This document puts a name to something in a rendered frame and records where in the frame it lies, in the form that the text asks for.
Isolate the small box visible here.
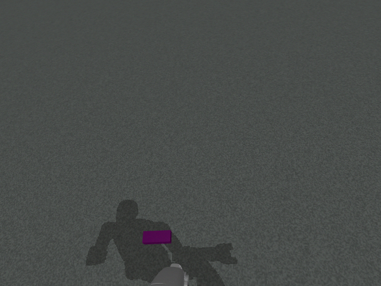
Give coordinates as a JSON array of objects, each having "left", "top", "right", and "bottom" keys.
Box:
[{"left": 142, "top": 230, "right": 171, "bottom": 244}]

